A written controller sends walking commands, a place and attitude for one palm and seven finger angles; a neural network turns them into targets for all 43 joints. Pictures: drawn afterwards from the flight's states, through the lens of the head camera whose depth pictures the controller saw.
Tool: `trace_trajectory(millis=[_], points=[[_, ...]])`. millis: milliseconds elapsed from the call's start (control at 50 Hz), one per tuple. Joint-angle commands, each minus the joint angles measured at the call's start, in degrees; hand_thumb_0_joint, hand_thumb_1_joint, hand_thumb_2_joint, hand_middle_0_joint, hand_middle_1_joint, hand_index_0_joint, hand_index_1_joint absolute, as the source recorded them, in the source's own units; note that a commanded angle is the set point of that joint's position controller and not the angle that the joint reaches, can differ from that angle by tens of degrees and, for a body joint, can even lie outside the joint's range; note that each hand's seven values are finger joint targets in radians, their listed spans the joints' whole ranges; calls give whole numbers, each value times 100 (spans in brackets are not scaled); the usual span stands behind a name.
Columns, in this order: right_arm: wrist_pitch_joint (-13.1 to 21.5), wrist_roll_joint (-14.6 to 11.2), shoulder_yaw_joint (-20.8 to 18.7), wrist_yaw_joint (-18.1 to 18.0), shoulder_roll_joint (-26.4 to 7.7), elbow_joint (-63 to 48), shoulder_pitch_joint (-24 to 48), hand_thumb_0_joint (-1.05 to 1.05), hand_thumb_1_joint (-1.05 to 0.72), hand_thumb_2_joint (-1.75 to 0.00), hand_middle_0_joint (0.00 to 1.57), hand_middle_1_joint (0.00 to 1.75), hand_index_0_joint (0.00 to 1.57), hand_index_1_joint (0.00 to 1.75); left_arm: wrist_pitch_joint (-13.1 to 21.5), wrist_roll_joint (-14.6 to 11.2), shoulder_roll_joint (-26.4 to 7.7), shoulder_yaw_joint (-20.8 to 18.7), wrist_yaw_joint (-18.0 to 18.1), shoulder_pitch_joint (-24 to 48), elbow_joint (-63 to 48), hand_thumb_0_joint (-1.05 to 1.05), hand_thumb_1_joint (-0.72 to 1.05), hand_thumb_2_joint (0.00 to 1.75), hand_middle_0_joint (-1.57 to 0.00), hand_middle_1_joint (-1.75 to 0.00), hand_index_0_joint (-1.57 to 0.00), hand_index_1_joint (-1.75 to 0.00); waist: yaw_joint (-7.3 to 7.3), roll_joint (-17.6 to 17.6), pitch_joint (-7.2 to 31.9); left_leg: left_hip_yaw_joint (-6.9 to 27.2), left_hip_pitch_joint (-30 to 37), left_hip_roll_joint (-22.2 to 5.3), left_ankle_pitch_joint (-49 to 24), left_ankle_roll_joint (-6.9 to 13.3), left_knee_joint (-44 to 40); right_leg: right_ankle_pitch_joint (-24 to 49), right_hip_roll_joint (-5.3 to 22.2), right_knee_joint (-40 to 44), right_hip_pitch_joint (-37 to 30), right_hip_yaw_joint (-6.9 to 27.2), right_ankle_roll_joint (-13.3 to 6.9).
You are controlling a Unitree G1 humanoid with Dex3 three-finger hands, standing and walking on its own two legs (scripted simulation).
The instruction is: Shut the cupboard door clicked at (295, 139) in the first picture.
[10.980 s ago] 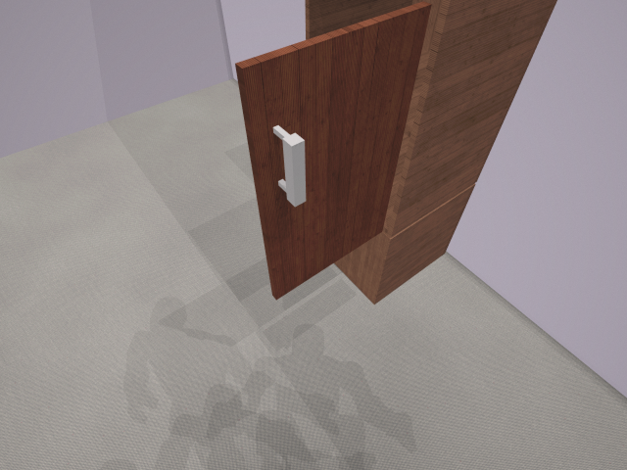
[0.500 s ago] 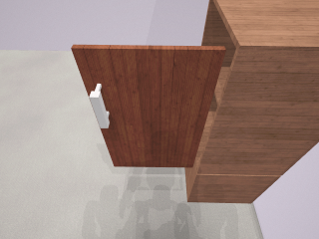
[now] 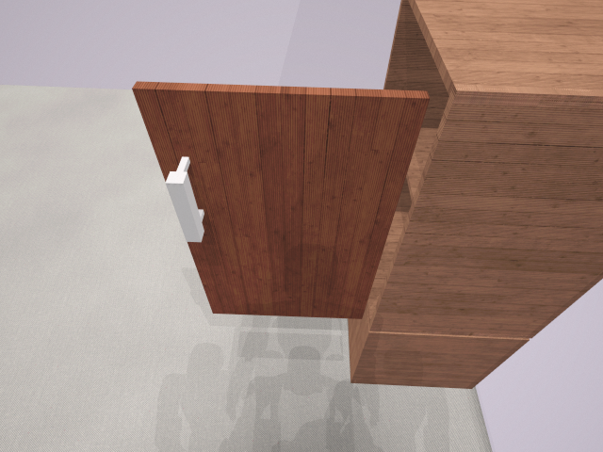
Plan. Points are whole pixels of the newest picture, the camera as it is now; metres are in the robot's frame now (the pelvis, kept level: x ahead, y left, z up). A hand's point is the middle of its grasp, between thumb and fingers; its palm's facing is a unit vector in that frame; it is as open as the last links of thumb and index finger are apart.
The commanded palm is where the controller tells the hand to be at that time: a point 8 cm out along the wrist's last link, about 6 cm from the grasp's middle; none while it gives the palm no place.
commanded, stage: look again from close up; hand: left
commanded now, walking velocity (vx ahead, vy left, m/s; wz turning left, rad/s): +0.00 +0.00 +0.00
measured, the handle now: (190, 199) +0.44 +0.21 +0.07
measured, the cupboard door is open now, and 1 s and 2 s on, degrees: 91 91 91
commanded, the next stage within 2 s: raise the hand and make a fist in 0.96 s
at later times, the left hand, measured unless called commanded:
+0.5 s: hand out of the picture -0.01 +0.16 -0.18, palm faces +0.03 -0.98 -0.18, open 7.4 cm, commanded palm none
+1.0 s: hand out of the picture -0.01 +0.16 -0.18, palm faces +0.03 -0.98 -0.17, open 7.4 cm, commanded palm none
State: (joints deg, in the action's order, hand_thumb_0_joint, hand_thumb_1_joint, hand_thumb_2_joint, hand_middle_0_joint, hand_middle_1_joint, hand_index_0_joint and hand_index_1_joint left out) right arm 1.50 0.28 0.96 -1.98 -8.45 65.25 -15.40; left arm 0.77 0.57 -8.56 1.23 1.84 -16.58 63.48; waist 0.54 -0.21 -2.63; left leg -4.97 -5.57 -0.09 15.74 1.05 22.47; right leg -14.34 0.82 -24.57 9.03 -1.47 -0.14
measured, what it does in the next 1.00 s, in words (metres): stands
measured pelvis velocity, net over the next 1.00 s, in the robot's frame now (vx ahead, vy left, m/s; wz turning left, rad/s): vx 0.00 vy -0.01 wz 0.00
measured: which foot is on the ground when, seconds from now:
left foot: down 0.00-1.00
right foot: down 0.00-1.00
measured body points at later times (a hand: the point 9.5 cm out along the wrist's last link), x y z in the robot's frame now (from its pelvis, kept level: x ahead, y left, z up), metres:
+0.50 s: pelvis +0.00 +0.00 +0.00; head +0.01 +0.00 +0.45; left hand -0.01 +0.22 -0.16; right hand -0.01 -0.22 -0.16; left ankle -0.04 +0.10 -0.74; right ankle -0.01 -0.12 -0.74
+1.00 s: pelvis +0.00 -0.01 +0.00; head +0.01 -0.01 +0.45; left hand -0.02 +0.21 -0.16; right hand -0.01 -0.22 -0.16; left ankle -0.04 +0.10 -0.74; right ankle -0.01 -0.12 -0.74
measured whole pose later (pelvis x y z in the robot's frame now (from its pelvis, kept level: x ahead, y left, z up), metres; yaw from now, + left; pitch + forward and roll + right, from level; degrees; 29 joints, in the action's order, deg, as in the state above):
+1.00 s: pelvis +0.00 -0.01 +0.00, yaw +0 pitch -1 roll +0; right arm 1.7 0.3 0.7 -2.3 -7.2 65.8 -16.5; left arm 1.0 0.6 -7.9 0.8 1.9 -17.3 63.6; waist 0.7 -0.6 -2.6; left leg -4.7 -5.6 -0.5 15.2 0.5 22.0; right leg -14.1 0.4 -24.4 9.1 -1.8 -0.7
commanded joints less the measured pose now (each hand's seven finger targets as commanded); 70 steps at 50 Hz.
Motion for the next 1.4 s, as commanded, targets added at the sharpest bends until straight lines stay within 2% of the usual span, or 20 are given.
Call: trace_trajectory(millis=[0, 480, 720, 880, 1020, 1040, 1060, 1080, 1100, 1120, 1140, 1160, 1180, 1200, 1240, 1280, 1300, 1320, 1340, 1380], points=[[61, 14, -74, -10, -529, -140, -395, 0, -90, -90, 20, 30, 20, 30, 79, -5, -588, -119, 45, -382, -179, 0, 90, 90, -20, -30, -20, -30, -26, -44, -116, 527, -231, -607, -1160, 86, -404, 1284, 541, 385, 49, 517, -239], [87, 22, -83, -34, -477, -94, -536, 0, -90, -90, 20, 30, 20, 30, 83, -8, -516, -141, 52, -432, -162, 0, 90, 90, -20, -30, -20, -30, -20, -29, -36, 557, -168, -618, -1404, 84, -391, 1366, 536, 321, 20, 476, -248], [64, 21, -77, -29, -434, -87, -536, 0, -90, -90, 20, 30, 20, 30, 63, -1, -488, -139, 47, -441, -160, 0, 90, 90, -20, -30, -20, -30, -11, -7, -263, 555, -302, -607, -1075, 81, -477, 1010, 506, 419, 139, 493, -243], [83, 19, -87, -31, -436, -84, -551, 0, -90, -90, 20, 30, 20, 30, 89, -4, -487, -148, 50, -486, -151, 0, 90, 90, -20, -30, -20, -30, -9, 3, -44, 534, -181, -619, -1241, 69, -422, 1217, 524, 377, 57, 491, -252], [67, 17, -93, -32, -395, -67, -542, 0, -90, -90, 20, 30, 20, 30, 87, 4, -473, -145, 52, -501, -142, 0, 90, 90, -20, -30, -20, -30, -8, -54, -214, 534, -274, -601, -1105, 64, -433, 1162, 518, 425, 119, 513, -254], [110, -29, -137, 46, -658, -466, 74, 0, -90, -90, 20, 30, 20, 30, 222, 89, -634, -150, 265, -762, 99, 0, 90, 90, -20, -30, -20, -30, 122, 55, -127, 306, -690, -695, -1726, -120, 844, 3565, 888, 165, 103, 656, -113], [1237, -79, -310, -563, -1901, -2182, -504, 0, -90, -90, 20, 30, 20, 30, 1761, -791, -3398, -1893, 213, 4066, -9209, 0, 90, 90, -20, -30, -20, -30, -917, 186, 2382, 305, 1119, -369, -2787, 160, 547, 3205, 129, -662, -10, 219, 1], [1611, -231, -110, -567, -1192, -2122, -83, 0, -90, -90, 20, 30, 20, 30, 1330, -805, -1122, -246, 323, 429, -7634, 0, 90, 90, -22, -32, -22, -32, -266, 2250, 3080, 276, 1334, -233, -3690, 113, 508, 1801, -186, -847, 249, -70, -127], [1818, -248, -132, -403, -1006, -2117, 179, 0, -90, -90, 20, 30, 20, 30, 453, -1025, 67, 233, 435, -801, -7027, 0, 90, 90, -24, -34, -24, -34, -131, 1936, 2262, 484, 715, -373, -4126, -116, 432, 690, -149, -817, 445, -298, -118], [1961, -327, -151, -289, -1049, -1999, 58, 0, -90, -90, 20, 30, 20, 30, 303, -974, 396, 594, 441, -633, -6606, 0, 90, 90, -25, -36, -25, -36, -335, 960, 896, 612, -29, -354, -3293, -114, 505, 573, -82, -760, 997, -348, -41], [2036, -249, -311, -201, -1247, -2247, 54, 0, -90, -90, 20, 30, 20, 30, 528, -980, 311, 484, 410, -118, -6773, 0, 90, 90, -27, -38, -27, -38, -519, 485, 186, 759, -609, -266, -2280, -75, 714, 677, -20, -618, 1322, -407, -26], [2082, -157, -406, -144, -1335, -2480, 63, 0, -90, -90, 20, 30, 20, 30, 822, -926, 113, 240, 349, -112, -6555, 0, 90, 90, -29, -40, -29, -40, -575, -294, 43, 807, -1184, -143, -1405, -52, 962, 550, -4, -685, 1674, -496, -22], [2109, -76, -459, -87, -1328, -2667, 148, 0, -90, -90, 20, 30, 20, 30, 1158, -943, 192, 137, 201, -442, -6105, 0, 90, 90, -31, -42, -31, -42, -495, -1044, -16, 780, -1748, -39, -641, -46, 1234, 47, -6, -826, 2073, -493, -6], [2153, -84, -502, -9, -1258, -2966, 307, 0, -90, -90, 20, 30, 20, 30, 1518, -1019, 223, -1, -40, -1068, -5731, 0, 90, 90, -33, -44, -33, -44, -208, -1201, 68, 708, -2147, 65, -257, -82, 1443, -400, 44, -961, 2150, -395, -41], [2136, -38, -561, 124, -1187, -3307, 447, 0, -90, -90, 20, 30, 20, 30, 2443, -1298, 247, -351, -687, -1807, -5250, 0, 90, 90, -36, -48, -36, -48, 131, -1956, 354, 558, -3045, 175, 333, -168, 2026, -1155, 81, -1437, 2491, -184, -66], [2004, 3, -624, 275, -1244, -3646, 622, 0, -90, -90, 20, 30, 20, 30, 3459, -1502, -68, -717, -1475, -1866, -5399, 0, 90, 90, -40, -52, -40, -52, 280, -1588, 795, 447, -3709, 257, 533, -236, 2653, -1196, 152, -2028, 2552, 116, -147], [1887, -41, -693, 322, -1260, -3803, 627, 0, -90, -90, 20, 30, 20, 30, 3707, -1451, -583, -1180, -1724, -1913, -5282, 0, 90, 90, -42, -54, -42, -54, 389, -1056, 967, 386, -3906, 263, 487, -220, 2907, -1046, 228, -2251, 2492, 321, -223], [1784, -81, -682, 335, -1278, -4097, 785, 0, -90, -90, 20, 30, 20, 30, 3696, -1419, -734, -1262, -1829, -1913, -5543, 0, 90, 90, -44, -56, -44, -56, 508, -476, 1212, 282, -3985, 304, 513, -148, 2965, -1119, 209, -2421, 2499, 345, -254], [1688, -122, -655, 319, -1287, -4366, 916, 0, -90, -90, 20, 30, 20, 30, 3520, -1412, -831, -1206, -1854, -1616, -5987, 0, 90, 90, -46, -58, -46, -58, 524, -134, 1431, 209, -4023, 324, 590, -89, 3011, -1237, 198, -2513, 2535, 396, -245], [1489, -199, -591, 239, -1260, -4739, 970, 0, -90, -90, 20, 30, 20, 30, 3042, -1468, -940, -1189, -1720, -1082, -6746, 0, 90, 90, -49, -62, -49, -62, 443, 183, 1513, 216, -4062, 326, 869, -28, 3018, -1718, 161, -2416, 2624, 511, -223]])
